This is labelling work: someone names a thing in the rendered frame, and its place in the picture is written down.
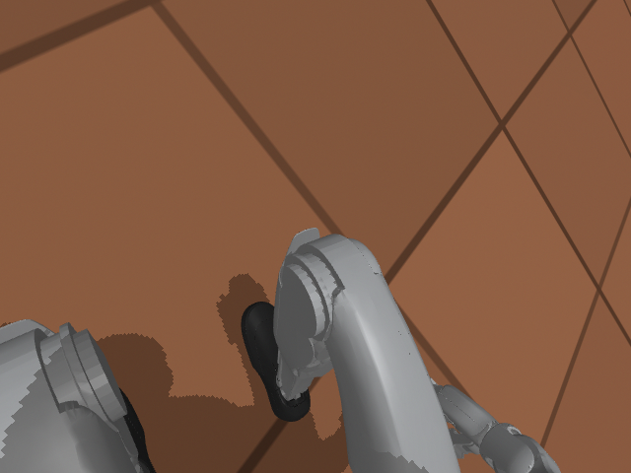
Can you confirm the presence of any right robot hand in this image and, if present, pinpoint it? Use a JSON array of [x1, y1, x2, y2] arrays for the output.
[[430, 377, 500, 459]]

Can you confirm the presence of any right robot arm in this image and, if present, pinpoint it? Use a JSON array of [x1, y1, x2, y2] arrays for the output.
[[479, 423, 561, 473]]

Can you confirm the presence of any right robot foot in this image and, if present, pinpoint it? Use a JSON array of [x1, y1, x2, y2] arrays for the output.
[[242, 302, 311, 422]]

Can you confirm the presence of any left robot foot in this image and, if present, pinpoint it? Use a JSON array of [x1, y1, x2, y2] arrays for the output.
[[119, 388, 156, 473]]

